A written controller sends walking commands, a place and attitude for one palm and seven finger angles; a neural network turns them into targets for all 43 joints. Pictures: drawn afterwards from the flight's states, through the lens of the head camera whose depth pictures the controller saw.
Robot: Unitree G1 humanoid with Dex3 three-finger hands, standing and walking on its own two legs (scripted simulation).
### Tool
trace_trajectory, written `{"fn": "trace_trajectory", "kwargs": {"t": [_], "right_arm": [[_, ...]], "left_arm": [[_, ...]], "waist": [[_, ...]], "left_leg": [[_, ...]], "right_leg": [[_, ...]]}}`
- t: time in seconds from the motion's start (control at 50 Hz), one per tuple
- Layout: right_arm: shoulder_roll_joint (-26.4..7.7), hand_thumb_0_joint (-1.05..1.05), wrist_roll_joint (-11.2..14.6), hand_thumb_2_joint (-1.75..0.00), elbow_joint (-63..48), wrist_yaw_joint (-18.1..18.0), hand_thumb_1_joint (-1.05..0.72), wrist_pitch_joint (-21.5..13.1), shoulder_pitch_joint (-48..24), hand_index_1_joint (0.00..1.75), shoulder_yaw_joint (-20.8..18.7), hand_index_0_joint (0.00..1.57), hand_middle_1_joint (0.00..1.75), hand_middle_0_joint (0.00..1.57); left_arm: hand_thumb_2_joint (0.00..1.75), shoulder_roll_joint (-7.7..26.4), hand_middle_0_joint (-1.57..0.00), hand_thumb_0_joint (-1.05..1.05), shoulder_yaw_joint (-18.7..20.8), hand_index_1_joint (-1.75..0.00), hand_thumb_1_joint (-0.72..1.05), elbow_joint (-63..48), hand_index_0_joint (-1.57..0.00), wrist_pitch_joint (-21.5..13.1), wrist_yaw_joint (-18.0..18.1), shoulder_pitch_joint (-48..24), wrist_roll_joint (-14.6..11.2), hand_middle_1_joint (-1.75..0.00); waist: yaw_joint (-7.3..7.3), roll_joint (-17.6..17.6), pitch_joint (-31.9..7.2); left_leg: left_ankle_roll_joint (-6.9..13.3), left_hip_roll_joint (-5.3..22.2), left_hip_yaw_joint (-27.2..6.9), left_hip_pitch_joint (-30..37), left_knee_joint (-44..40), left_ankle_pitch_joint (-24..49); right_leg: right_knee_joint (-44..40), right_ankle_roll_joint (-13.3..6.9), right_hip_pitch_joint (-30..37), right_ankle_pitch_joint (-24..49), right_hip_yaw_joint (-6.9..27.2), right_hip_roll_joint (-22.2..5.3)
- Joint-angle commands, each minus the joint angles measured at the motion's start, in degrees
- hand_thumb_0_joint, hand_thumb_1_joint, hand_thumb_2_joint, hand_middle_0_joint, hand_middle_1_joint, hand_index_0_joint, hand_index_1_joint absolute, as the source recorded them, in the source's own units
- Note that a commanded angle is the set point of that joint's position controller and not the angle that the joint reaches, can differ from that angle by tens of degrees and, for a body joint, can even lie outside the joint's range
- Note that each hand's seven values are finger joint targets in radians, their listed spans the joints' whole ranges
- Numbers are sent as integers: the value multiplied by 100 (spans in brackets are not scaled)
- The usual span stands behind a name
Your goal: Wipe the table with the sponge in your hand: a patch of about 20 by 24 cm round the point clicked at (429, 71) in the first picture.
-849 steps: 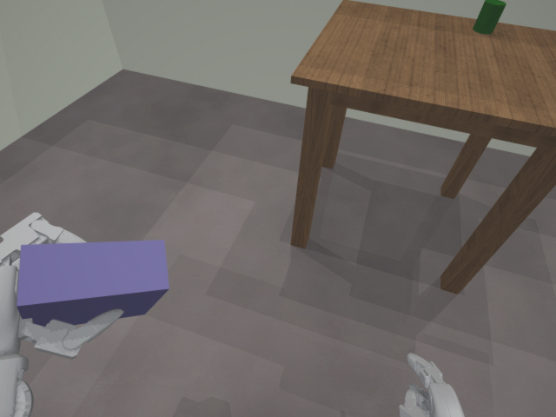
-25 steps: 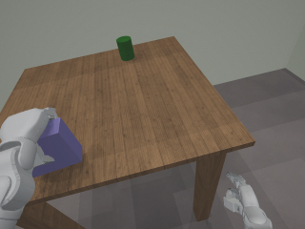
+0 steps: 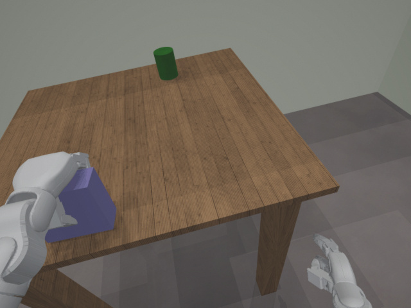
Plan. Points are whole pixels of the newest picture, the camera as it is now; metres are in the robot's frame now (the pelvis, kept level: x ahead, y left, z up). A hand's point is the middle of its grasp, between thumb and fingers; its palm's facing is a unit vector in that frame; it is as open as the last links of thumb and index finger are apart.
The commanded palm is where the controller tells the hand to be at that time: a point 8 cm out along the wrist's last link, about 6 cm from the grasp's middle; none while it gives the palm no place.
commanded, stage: move the sponge above the wiping area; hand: left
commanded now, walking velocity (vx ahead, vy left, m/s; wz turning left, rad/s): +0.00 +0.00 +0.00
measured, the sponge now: (75, 212) +0.24 +0.30 +0.09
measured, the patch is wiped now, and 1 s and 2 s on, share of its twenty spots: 0.15 0.15 0.15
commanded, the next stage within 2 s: lower the sponge onto the table in 1.54 s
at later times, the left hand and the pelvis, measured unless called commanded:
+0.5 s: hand (74, 186) +0.26 +0.29 +0.14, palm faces -0.02 -0.02 -1.00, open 9.7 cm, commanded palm +0.23 +0.31 +0.25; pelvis +0.01 +0.01 +0.00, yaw +0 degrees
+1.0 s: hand (58, 180) +0.25 +0.29 +0.17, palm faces +0.11 +0.03 -0.99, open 9.6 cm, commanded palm +0.22 +0.31 +0.25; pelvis +0.01 +0.01 +0.00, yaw +1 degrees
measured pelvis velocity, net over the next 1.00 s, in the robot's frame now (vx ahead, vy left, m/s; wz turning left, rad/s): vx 0.01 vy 0.01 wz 0.02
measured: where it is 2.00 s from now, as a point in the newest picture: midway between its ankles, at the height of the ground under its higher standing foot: outside the picture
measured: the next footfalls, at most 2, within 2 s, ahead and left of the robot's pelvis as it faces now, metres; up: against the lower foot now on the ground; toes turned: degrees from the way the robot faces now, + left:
none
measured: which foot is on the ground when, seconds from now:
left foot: down 0.00-1.00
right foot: down 0.00-1.00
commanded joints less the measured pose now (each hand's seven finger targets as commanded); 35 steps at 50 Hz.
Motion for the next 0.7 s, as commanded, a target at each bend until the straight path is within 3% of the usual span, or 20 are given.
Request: {"fn": "trace_trajectory", "kwargs": {"t": [0.0,0.02,0.06,0.1,0.12,0.18,0.2,0.28,0.3,0.36,0.4,0.42,0.44,0.46,0.5,0.52,0.54,0.56,0.6,0.68], "right_arm": [[-243,0,-138,-90,-1130,-115,-90,-549,-1276,30,-120,20,30,20],[-172,0,-183,-90,-1027,-133,-90,-560,-1054,30,-154,20,30,20],[-194,0,-138,-90,-874,-57,-90,-505,-966,30,-238,20,30,20],[-213,0,-29,-90,-823,10,-90,-459,-1324,30,-220,20,30,20],[-314,0,-37,-90,-698,44,-90,-401,-1160,30,-265,20,30,20],[-420,0,7,-90,-785,75,-90,-252,-1281,30,-238,20,30,20],[-361,0,77,-90,-880,76,-90,-271,-1557,30,-150,20,30,20],[-375,0,129,-90,-1057,104,-90,-226,-1440,30,-135,20,30,20],[-258,0,172,-90,-1194,96,-90,-306,-1672,30,-51,20,30,20],[-359,0,28,-90,-1144,33,-90,-336,-1405,30,-89,20,30,20],[-300,0,-39,-90,-1179,-15,-90,-425,-1602,30,-40,20,30,20],[-264,0,-154,-90,-1146,-48,-90,-473,-1311,30,-76,20,30,20],[-260,0,-198,-90,-1017,-59,-90,-492,-1141,30,-110,20,30,20],[-183,0,-204,-90,-1004,-32,-90,-488,-1149,30,-96,20,30,20],[-204,0,-133,-90,-953,20,-90,-477,-1274,30,-120,20,30,20],[-152,0,-121,-90,-884,68,-90,-417,-1208,30,-134,20,30,20],[-220,0,-98,-90,-789,121,-90,-350,-1160,30,-194,20,30,20],[-256,0,-70,-90,-762,177,-90,-295,-1271,30,-178,20,30,20],[-317,0,16,-90,-848,218,-90,-225,-1570,30,-152,20,30,20],[-426,0,113,-90,-1052,209,-90,-46,-1368,30,-167,20,30,20]], "left_arm": [[130,2769,-120,0,2125,-160,10,-2246,-120,-742,838,-2326,426,-160],[130,2551,-120,0,2101,-160,10,-2116,-120,-802,1085,-2380,419,-160],[130,2134,-120,0,2018,-160,10,-1592,-120,-690,1421,-2241,267,-160],[130,1855,-120,0,1848,-160,10,-1125,-120,-308,1571,-2444,112,-160],[130,1774,-120,0,1756,-160,10,-840,-120,-148,1594,-2451,57,-160],[130,1470,-120,0,1338,-160,10,-355,-120,271,1257,-1911,-11,-160],[130,1224,-120,0,1127,-160,10,-232,-120,424,1104,-1746,1,-160],[130,474,-120,0,168,-160,10,-675,-120,580,602,-1589,-40,-160],[130,417,-120,0,91,-160,10,-862,-120,595,530,-1630,12,-160],[130,1089,-120,0,327,-160,10,-1436,-120,348,470,-2349,357,-160],[130,1960,-120,0,933,-160,10,-2159,-120,121,638,-3072,771,-160],[130,2146,-120,0,1165,-160,10,-2386,-120,-70,809,-3252,851,-160],[130,2436,-120,0,1605,-160,10,-2163,-120,-190,996,-2874,896,-160],[130,2115,-120,0,1482,-160,10,-2113,-120,-278,1097,-2664,783,-160],[130,2388,-120,0,2050,-160,10,-1861,-120,-197,1289,-2212,501,-160],[130,1866,-120,0,1709,-160,10,-1681,-120,-121,1354,-2231,309,-160],[130,1909,-120,0,1869,-160,10,-1432,-120,19,1422,-1983,175,-160],[130,1633,-120,0,1619,-160,10,-1209,-120,212,1407,-1986,96,-160],[130,1465,-120,0,1582,-160,10,-923,-120,586,1228,-1372,-30,-160],[130,843,-120,0,855,-160,10,-929,-120,872,653,-639,-194,-160]], "waist": [[287,165,-1617],[281,193,-1713],[273,339,-1315],[308,358,-985],[254,185,-1040],[214,-465,-869],[202,-504,-735],[-4,-535,-1006],[-1,-617,-1085],[-13,-469,-1553],[119,-82,-1909],[209,6,-2287],[268,55,-2202],[280,42,-2107],[423,-15,-1840],[340,-37,-1713],[384,-118,-1496],[343,58,-1306],[387,-131,-874],[125,-792,-828]], "left_leg": [[175,-113,-501,716,-254,851],[134,-93,-478,694,-309,1013],[25,-26,-486,630,-388,1138],[-27,-23,-504,487,-466,921],[-49,23,-436,407,-485,901],[-13,8,-352,168,-560,675],[0,-13,-352,105,-571,591],[74,17,-350,180,-559,378],[99,26,-390,250,-547,261],[161,-15,-463,420,-537,435],[184,-48,-565,625,-491,673],[189,-68,-530,710,-437,1068],[152,-69,-554,751,-455,1380],[105,-58,-527,757,-459,1601],[62,-61,-605,698,-446,1716],[8,-9,-486,621,-427,1814],[-37,13,-491,570,-438,1812],[-85,25,-443,446,-455,1794],[-57,11,-438,275,-475,1527],[48,38,-297,126,-429,1069]], "right_leg": [[-653,-194,486,138,1107,-255],[-581,-198,634,253,903,-300],[-702,-228,544,449,895,-270],[-804,-291,433,270,1072,-218],[-778,-200,458,292,877,-288],[-802,-71,464,305,747,-323],[-808,-122,360,199,833,-275],[-700,44,336,304,442,-333],[-701,-18,288,113,608,-285],[-570,-4,491,222,480,-299],[-483,-147,683,250,817,-186],[-367,-173,945,509,663,-246],[-372,-209,956,684,692,-181],[-400,-228,991,932,651,-201],[-490,-340,1005,1159,1045,-148],[-491,-263,1028,1311,812,-271],[-561,-226,946,1330,797,-263],[-586,-204,876,1370,756,-294],[-646,-234,672,1219,919,-239],[-628,50,501,1070,457,-300]]}}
